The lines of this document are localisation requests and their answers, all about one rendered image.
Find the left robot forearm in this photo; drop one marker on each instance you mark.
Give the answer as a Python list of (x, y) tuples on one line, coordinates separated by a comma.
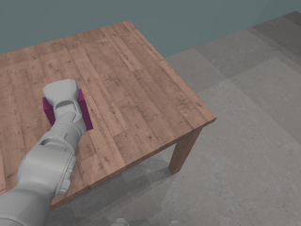
[(66, 132)]

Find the robot left hand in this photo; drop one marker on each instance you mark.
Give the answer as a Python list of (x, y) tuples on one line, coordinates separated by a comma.
[(61, 89)]

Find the left robot shin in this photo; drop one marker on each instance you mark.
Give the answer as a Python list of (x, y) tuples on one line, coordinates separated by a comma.
[(120, 220)]

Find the left robot upper arm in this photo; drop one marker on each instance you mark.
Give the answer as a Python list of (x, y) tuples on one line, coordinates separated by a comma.
[(46, 173)]

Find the table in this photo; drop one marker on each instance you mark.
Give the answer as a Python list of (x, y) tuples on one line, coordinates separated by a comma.
[(137, 103)]

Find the sponge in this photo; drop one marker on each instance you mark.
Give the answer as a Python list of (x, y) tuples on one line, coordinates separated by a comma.
[(49, 110)]

